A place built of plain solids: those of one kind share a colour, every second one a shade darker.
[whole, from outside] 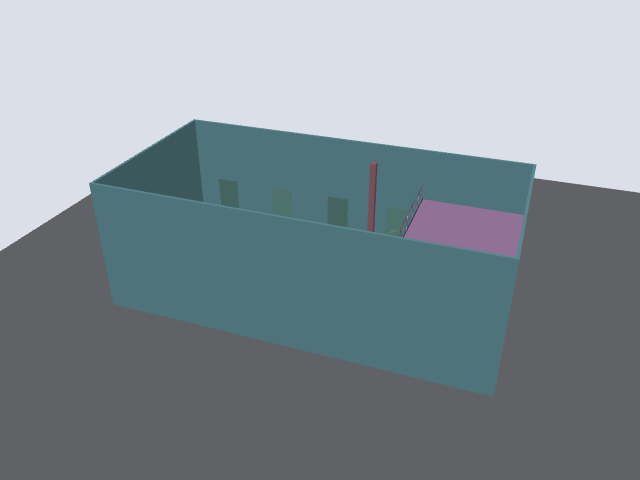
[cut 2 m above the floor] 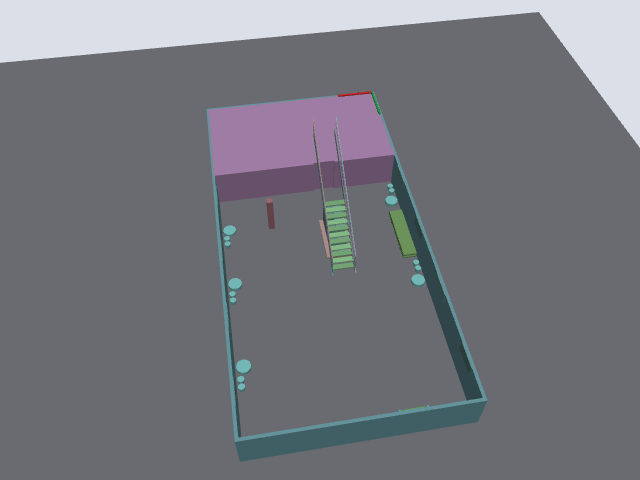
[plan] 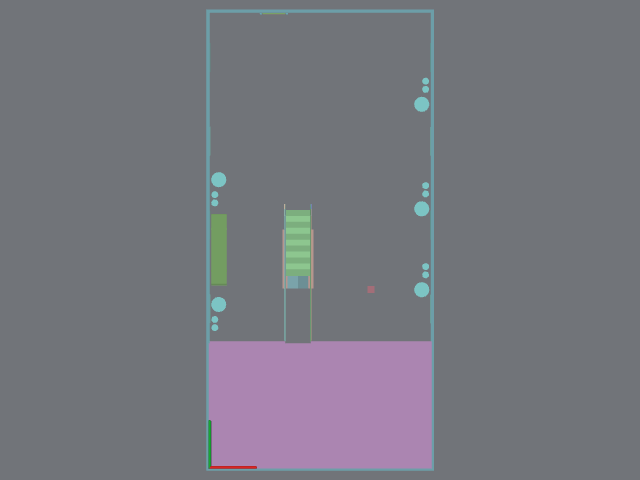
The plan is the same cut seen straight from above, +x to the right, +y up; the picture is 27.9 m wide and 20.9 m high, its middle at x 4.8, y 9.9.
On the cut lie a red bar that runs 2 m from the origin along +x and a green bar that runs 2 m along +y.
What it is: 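A pumping station 9.6 x 19.8 m, 7.2 m high; the engine floor; at the rear the gallery 5.4 m deep at 4.25 m over closed stores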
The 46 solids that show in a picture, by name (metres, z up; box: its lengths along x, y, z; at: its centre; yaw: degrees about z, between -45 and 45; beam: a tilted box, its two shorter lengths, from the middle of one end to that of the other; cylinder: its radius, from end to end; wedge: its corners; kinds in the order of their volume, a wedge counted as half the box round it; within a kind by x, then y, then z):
{
 "loft_1": {"box": [3.34, 0.1, 4.3], "at": [1.62, 5.44, 2.1]},
 "loft_2": {"box": [9.72, 5.45, 4.3], "at": [4.81, 2.67, 2.1]},
 "loft_3": {"box": [5.28, 0.1, 4.3], "at": [7.03, 5.44, 2.1]},
 "wall_1": {"box": [0.15, 20.09, 7.2], "at": [-0.07, 9.89, 3.55]},
 "wall_2": {"box": [9.92, 0.15, 7.2], "at": [4.81, -0.07, 3.55]},
 "wall_3": {"box": [9.92, 0.15, 7.2], "at": [4.81, 19.86, 3.55]},
 "wall_4": {"box": [0.15, 20.09, 7.2], "at": [9.7, 9.89, 3.55]},
 "under_1": {"box": [0.45, 0.78, 1.23], "at": [3.61, 8.18, 0.56]},
 "under_2": {"box": [0.45, 0.78, 1.12], "at": [4.07, 8.18, 0.51]},
 "post_1": {"box": [0.31, 0.31, 7.2], "at": [7.02, 7.74, 3.55]},
 "winf_1": {"box": [0.028, 1.26, 2.03], "at": [0.01, 6.9, 2.46]},
 "winf_2": {"box": [0.028, 1.26, 2.03], "at": [0.01, 10.55, 2.46]},
 "winf_3": {"box": [0.028, 1.26, 2.03], "at": [0.01, 14.2, 2.46]},
 "winf_4": {"box": [0.028, 1.26, 2.03], "at": [0.01, 17.84, 2.46]},
 "winf_5": {"box": [0.028, 1.26, 2.03], "at": [9.61, 6.9, 2.46]},
 "winf_6": {"box": [0.028, 1.26, 2.03], "at": [9.61, 10.55, 2.46]},
 "winf_7": {"box": [0.028, 1.26, 2.03], "at": [9.61, 14.2, 2.46]},
 "winf_8": {"box": [0.028, 1.26, 2.03], "at": [9.61, 17.84, 2.46]},
 "under_plinth_1": {"box": [1.35, 2.57, 0.14], "at": [3.84, 9.07, 0.02]},
 "stair_handrail_right_1": {"wedge": [[3.25, 5.5, 5.09], [3.25, 5.52, 5.12], [3.25, 11.23, 1.0], [3.25, 11.25, 1.03], [3.28, 5.5, 5.09], [3.28, 5.52, 5.12], [3.28, 11.23, 1.0], [3.28, 11.25, 1.03]]},
 "stair_kneerail_right_1": {"wedge": [[3.25, 5.5, 4.7], [3.25, 5.52, 4.73], [3.25, 11.23, 0.6], [3.25, 11.25, 0.63], [3.28, 5.5, 4.7], [3.28, 5.52, 4.73], [3.28, 11.23, 0.6], [3.28, 11.25, 0.63]]},
 "stair_handrail_left_1": {"wedge": [[4.4, 5.5, 5.09], [4.4, 5.52, 5.12], [4.4, 11.23, 1.0], [4.4, 11.25, 1.03], [4.43, 5.5, 5.09], [4.43, 5.52, 5.12], [4.43, 11.23, 1.0], [4.43, 11.25, 1.03]]},
 "stair_kneerail_left_1": {"wedge": [[4.4, 5.5, 4.7], [4.4, 5.52, 4.73], [4.4, 11.23, 0.6], [4.4, 11.25, 0.63], [4.43, 5.5, 4.7], [4.43, 5.52, 4.73], [4.43, 11.23, 0.6], [4.43, 11.25, 0.63]]},
 "stair_string_left_1": {"wedge": [[4.36, 5.49, 3.94], [4.36, 5.49, 4.31], [4.36, 10.99, 0.0], [4.36, 10.99, 0.37], [4.39, 5.49, 3.94], [4.39, 5.49, 4.31], [4.39, 10.99, 0.0], [4.39, 10.99, 0.37]]},
 "stair_string_right_1": {"wedge": [[3.29, 5.49, 3.94], [3.29, 5.49, 4.31], [3.29, 10.99, 0.0], [3.29, 10.99, 0.37], [3.32, 5.49, 3.94], [3.32, 5.49, 4.31], [3.32, 10.99, 0.0], [3.32, 10.99, 0.37]]},
 "hose_1": {"cylinder": 0.33, "from": [0.39, 7.09, 0.0], "to": [0.39, 7.09, 0.2]},
 "hose_2": {"cylinder": 0.33, "from": [0.39, 12.53, 0.0], "to": [0.39, 12.53, 0.2]},
 "hose_3": {"cylinder": 0.33, "from": [9.23, 7.73, 0.0], "to": [9.23, 7.73, 0.15]},
 "hose_4": {"cylinder": 0.33, "from": [9.23, 11.26, 0.0], "to": [9.23, 11.26, 0.2]},
 "hose_5": {"cylinder": 0.33, "from": [9.23, 15.81, 0.0], "to": [9.23, 15.81, 0.2]},
 "hose_6": {"cylinder": 0.15, "from": [9.4, 16.46, 0.21], "to": [9.4, 16.46, 0.28]},
 "hose_7": {"cylinder": 0.15, "from": [9.4, 16.82, 0.21], "to": [9.4, 16.82, 0.28]},
 "stair_tread_1": {"wedge": [[3.31, 8.33, 1.97], [3.31, 8.33, 2.04], [3.31, 8.62, 1.97], [3.31, 8.62, 2.03], [4.37, 8.33, 1.97], [4.37, 8.33, 2.04], [4.37, 8.62, 1.97], [4.37, 8.62, 2.03]]},
 "stair_tread_2": {"wedge": [[3.31, 8.59, 1.78], [3.31, 8.59, 1.85], [3.31, 8.88, 1.79], [3.31, 8.88, 1.85], [4.37, 8.59, 1.78], [4.37, 8.59, 1.85], [4.37, 8.88, 1.79], [4.37, 8.88, 1.85]]},
 "stair_tread_3": {"wedge": [[3.31, 8.85, 1.6], [3.31, 8.85, 1.66], [3.31, 9.14, 1.6], [3.31, 9.14, 1.66], [4.37, 8.85, 1.6], [4.37, 8.85, 1.66], [4.37, 9.14, 1.6], [4.37, 9.14, 1.66]]},
 "stair_tread_4": {"wedge": [[3.31, 9.11, 1.41], [3.31, 9.11, 1.48], [3.31, 9.4, 1.41], [3.31, 9.4, 1.48], [4.37, 9.11, 1.41], [4.37, 9.11, 1.48], [4.37, 9.4, 1.42], [4.37, 9.4, 1.48]]},
 "stair_tread_5": {"wedge": [[3.31, 9.37, 1.23], [3.31, 9.37, 1.29], [3.31, 9.66, 1.23], [3.31, 9.66, 1.29], [4.37, 9.37, 1.23], [4.37, 9.37, 1.29], [4.37, 9.66, 1.23], [4.37, 9.66, 1.29]]},
 "stair_tread_6": {"wedge": [[3.31, 9.62, 1.04], [3.31, 9.62, 1.11], [3.31, 9.91, 1.04], [3.31, 9.91, 1.11], [4.37, 9.63, 1.04], [4.37, 9.63, 1.11], [4.37, 9.92, 1.04], [4.37, 9.92, 1.11]]},
 "stair_tread_7": {"wedge": [[3.31, 9.89, 0.86], [3.31, 9.89, 0.92], [3.31, 10.17, 0.86], [3.31, 10.17, 0.92], [4.37, 9.89, 0.85], [4.37, 9.89, 0.92], [4.37, 10.18, 0.85], [4.37, 10.18, 0.92]]},
 "stair_tread_8": {"wedge": [[3.31, 10.14, 0.67], [3.31, 10.15, 0.74], [3.31, 10.43, 0.67], [3.31, 10.43, 0.74], [4.37, 10.14, 0.67], [4.37, 10.15, 0.74], [4.37, 10.43, 0.67], [4.37, 10.43, 0.74]]},
 "stair_tread_9": {"wedge": [[3.31, 10.4, 0.49], [3.31, 10.4, 0.55], [3.31, 10.69, 0.49], [3.31, 10.69, 0.55], [4.37, 10.4, 0.49], [4.37, 10.4, 0.55], [4.37, 10.69, 0.49], [4.37, 10.69, 0.55]]},
 "stair_tread_10": {"wedge": [[3.31, 10.66, 0.3], [3.31, 10.66, 0.37], [3.31, 10.95, 0.3], [3.31, 10.95, 0.37], [4.37, 10.66, 0.31], [4.37, 10.66, 0.37], [4.37, 10.95, 0.31], [4.37, 10.95, 0.37]]},
 "stair_tread_11": {"wedge": [[3.31, 10.92, 0.12], [3.31, 10.92, 0.18], [3.31, 11.21, 0.12], [3.31, 11.21, 0.18], [4.37, 10.92, 0.12], [4.37, 10.92, 0.18], [4.37, 11.21, 0.12], [4.37, 11.21, 0.18]]},
 "planks_1": {"box": [0.68, 3.03, 0.038], "at": [0.4, 9.51, 0.33]},
 "toeboard_1": {"box": [5.21, 0.025, 0.14], "at": [7.02, 5.5, 4.29]},
 "handrail_1": {"box": [5.21, 0.036, 0.036], "at": [7.02, 5.51, 5.23]}
}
